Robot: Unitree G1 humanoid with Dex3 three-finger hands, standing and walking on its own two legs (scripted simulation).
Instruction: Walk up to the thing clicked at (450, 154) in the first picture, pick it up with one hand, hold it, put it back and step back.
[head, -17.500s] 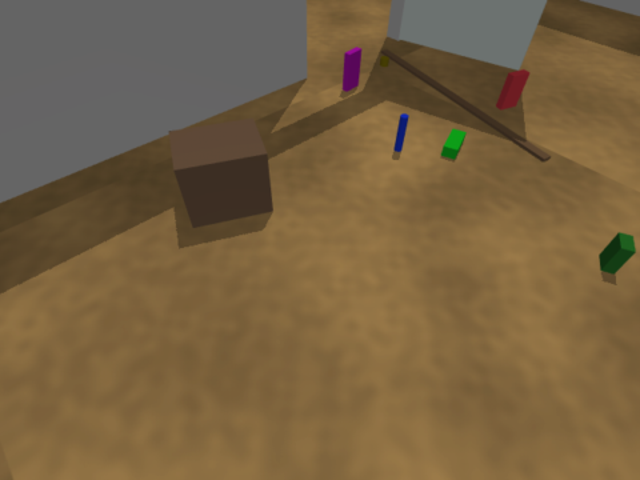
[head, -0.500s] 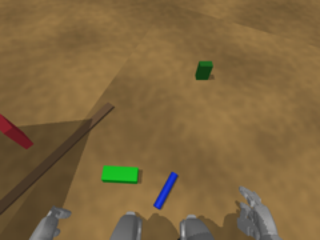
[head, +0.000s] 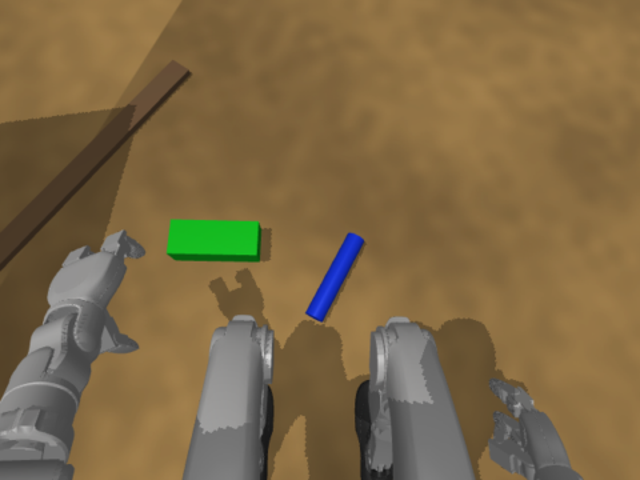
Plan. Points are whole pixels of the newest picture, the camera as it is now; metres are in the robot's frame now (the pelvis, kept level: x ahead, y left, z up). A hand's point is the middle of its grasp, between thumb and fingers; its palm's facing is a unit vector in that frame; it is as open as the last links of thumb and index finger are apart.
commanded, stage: rise first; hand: left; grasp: from above
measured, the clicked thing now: (216, 241) +0.51 +0.23 -0.43
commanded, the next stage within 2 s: none
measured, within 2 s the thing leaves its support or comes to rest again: neither
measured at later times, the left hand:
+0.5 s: hand (151, 271) +0.40 +0.29 -0.25, palm faces -0.48 -0.06 -0.88, open 14.2 cm
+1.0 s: hand (170, 261) +0.43 +0.28 -0.30, palm faces -0.47 -0.01 -0.88, open 14.1 cm
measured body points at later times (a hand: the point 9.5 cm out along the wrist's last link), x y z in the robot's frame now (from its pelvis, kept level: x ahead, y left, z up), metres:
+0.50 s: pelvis -0.01 +0.01 -0.09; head +0.21 +0.06 +0.30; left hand +0.42 +0.29 -0.20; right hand +0.07 -0.27 -0.20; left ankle +0.08 +0.12 -0.42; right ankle +0.09 -0.12 -0.42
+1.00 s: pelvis +0.00 +0.01 -0.12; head +0.23 +0.06 +0.26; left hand +0.45 +0.28 -0.25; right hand +0.06 -0.27 -0.23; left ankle +0.08 +0.12 -0.42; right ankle +0.09 -0.12 -0.42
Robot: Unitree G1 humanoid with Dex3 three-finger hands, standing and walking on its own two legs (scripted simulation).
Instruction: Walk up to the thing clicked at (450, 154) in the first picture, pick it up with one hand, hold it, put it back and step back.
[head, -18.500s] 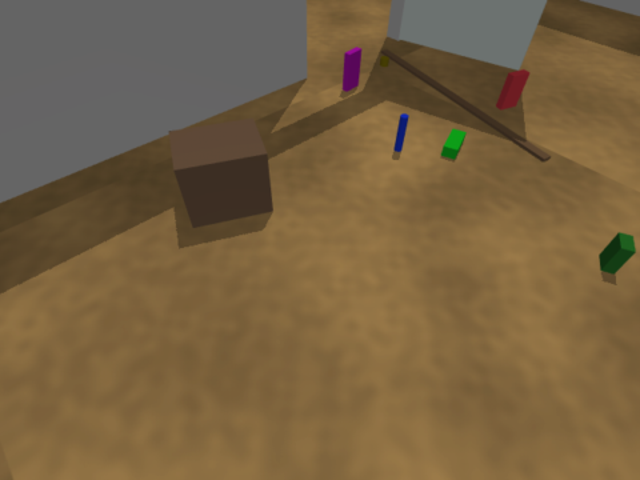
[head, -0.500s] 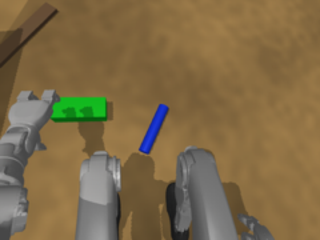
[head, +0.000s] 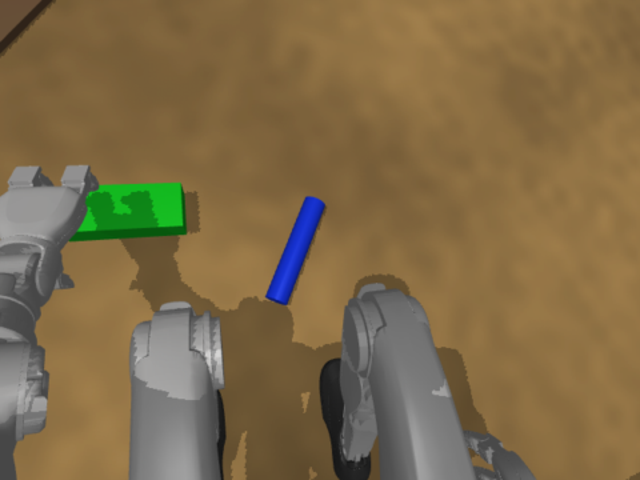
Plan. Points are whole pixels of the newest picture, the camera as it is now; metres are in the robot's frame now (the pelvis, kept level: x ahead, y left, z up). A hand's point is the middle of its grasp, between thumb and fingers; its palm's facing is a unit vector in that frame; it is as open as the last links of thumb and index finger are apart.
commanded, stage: rise first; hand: left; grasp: from above
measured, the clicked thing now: (125, 212) +0.50 +0.26 -0.31
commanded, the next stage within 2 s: none
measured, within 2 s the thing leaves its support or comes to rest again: neither
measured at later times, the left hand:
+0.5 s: hand (72, 234) +0.43 +0.29 -0.20, palm faces -0.47 -0.06 -0.88, open 14.0 cm
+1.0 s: hand (76, 221) +0.45 +0.29 -0.20, palm faces -0.46 -0.04 -0.89, open 14.1 cm
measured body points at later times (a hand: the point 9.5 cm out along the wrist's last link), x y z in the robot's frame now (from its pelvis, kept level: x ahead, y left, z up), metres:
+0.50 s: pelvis +0.00 +0.00 -0.01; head +0.25 +0.07 +0.36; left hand +0.45 +0.29 -0.15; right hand +0.08 -0.28 -0.12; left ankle +0.07 +0.12 -0.31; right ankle +0.10 -0.12 -0.31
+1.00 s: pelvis +0.00 +0.00 -0.02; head +0.25 +0.07 +0.35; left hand +0.47 +0.29 -0.15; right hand +0.05 -0.27 -0.12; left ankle +0.07 +0.12 -0.31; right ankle +0.10 -0.12 -0.31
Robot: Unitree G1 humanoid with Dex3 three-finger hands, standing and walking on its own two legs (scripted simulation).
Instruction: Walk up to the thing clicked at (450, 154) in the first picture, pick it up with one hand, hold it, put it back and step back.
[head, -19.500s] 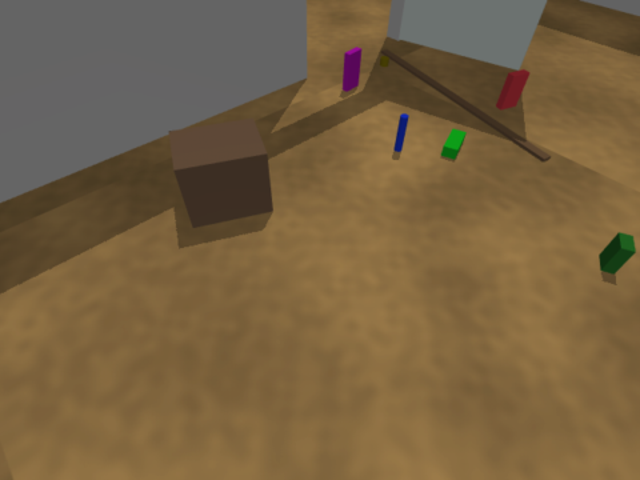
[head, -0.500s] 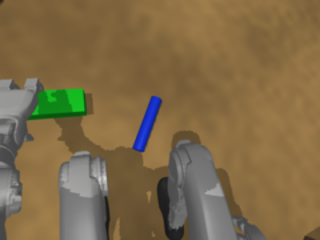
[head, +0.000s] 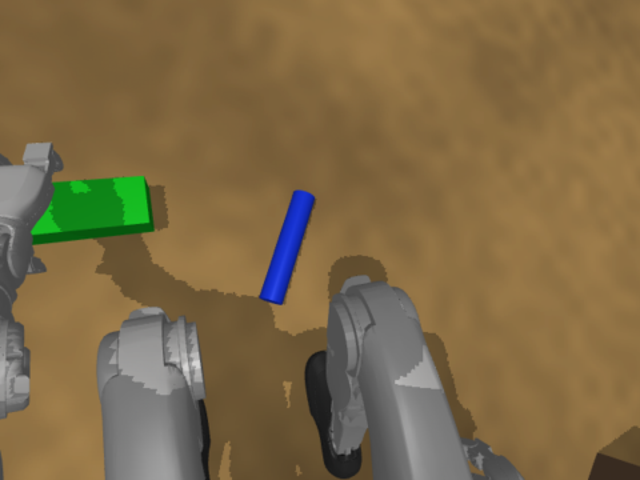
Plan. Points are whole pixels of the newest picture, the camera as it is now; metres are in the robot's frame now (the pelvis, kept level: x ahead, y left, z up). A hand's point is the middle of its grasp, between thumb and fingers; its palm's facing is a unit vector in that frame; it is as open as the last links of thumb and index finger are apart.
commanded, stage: rise first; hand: left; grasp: from above
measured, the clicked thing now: (84, 210) +0.49 +0.27 -0.29
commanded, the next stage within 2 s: approach in 1.06 s
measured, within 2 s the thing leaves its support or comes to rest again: neither
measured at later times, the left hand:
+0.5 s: hand (21, 215) +0.45 +0.31 -0.18, palm faces -0.47 -0.05 -0.88, open 14.2 cm
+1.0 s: hand (17, 218) +0.44 +0.31 -0.18, palm faces -0.47 -0.05 -0.88, open 14.1 cm
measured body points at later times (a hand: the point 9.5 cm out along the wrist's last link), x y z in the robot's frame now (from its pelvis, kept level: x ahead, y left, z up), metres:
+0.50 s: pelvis +0.00 +0.00 +0.00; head +0.24 +0.08 +0.37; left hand +0.47 +0.31 -0.13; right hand +0.05 -0.27 -0.10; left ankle +0.07 +0.12 -0.29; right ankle +0.10 -0.12 -0.29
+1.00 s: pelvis +0.00 +0.00 +0.00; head +0.24 +0.09 +0.37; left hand +0.46 +0.31 -0.13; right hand +0.05 -0.27 -0.09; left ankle +0.07 +0.12 -0.29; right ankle +0.10 -0.12 -0.29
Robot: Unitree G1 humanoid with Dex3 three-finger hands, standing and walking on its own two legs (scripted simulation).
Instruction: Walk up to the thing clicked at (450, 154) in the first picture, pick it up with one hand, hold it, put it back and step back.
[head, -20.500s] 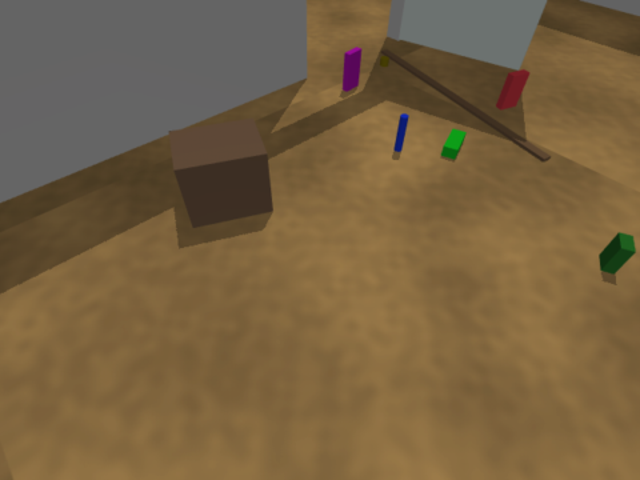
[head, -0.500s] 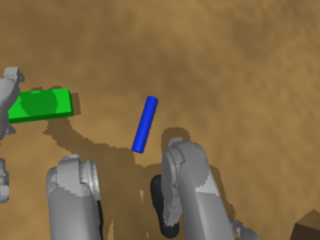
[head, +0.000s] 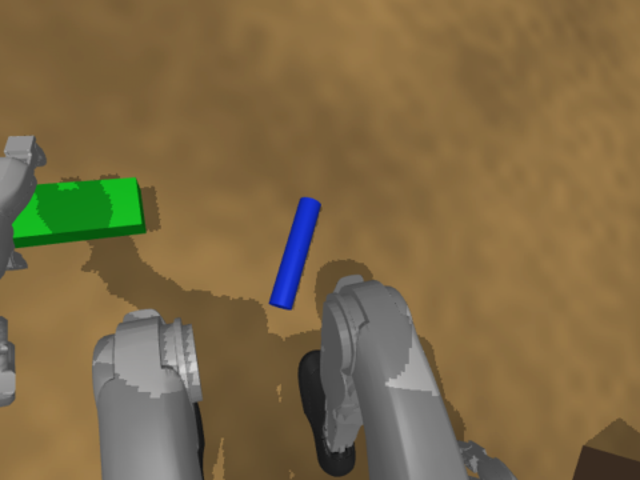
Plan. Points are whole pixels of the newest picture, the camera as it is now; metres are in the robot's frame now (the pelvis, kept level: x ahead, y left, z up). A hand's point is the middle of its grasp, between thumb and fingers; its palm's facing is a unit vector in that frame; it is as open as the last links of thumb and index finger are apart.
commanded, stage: rise first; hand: left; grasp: from above
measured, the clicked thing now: (75, 212) +0.49 +0.27 -0.30
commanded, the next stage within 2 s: approach in 0.06 s
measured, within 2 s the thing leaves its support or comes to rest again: neither
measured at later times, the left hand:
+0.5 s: hand (59, 188) +0.49 +0.26 -0.18, palm faces -0.42 -0.03 -0.91, open 13.9 cm
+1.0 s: hand (37, 202) +0.47 +0.29 -0.20, palm faces -0.46 -0.06 -0.88, open 14.0 cm
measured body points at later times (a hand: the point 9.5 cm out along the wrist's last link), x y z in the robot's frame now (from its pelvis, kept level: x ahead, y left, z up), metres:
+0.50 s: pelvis +0.00 +0.00 +0.00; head +0.25 +0.09 +0.36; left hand +0.50 +0.26 -0.13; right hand +0.05 -0.27 -0.09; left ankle +0.07 +0.12 -0.29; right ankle +0.11 -0.12 -0.29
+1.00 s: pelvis +0.00 +0.00 -0.01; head +0.26 +0.09 +0.35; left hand +0.49 +0.29 -0.15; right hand +0.04 -0.28 -0.09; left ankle +0.07 +0.12 -0.29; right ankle +0.11 -0.12 -0.29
